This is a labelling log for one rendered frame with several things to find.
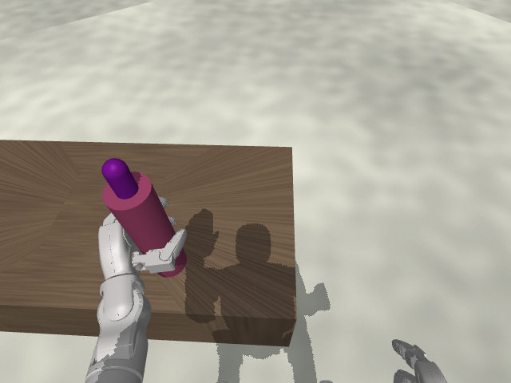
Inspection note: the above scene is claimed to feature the right robot hand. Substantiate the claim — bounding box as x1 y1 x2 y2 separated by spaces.
392 339 447 383

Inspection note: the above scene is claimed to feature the left robot hand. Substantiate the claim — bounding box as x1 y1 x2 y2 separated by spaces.
98 196 187 281

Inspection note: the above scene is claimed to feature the left robot arm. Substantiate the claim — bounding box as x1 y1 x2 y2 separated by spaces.
85 274 152 383

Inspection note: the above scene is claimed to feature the bottle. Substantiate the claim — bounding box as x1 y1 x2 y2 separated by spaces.
101 158 187 278

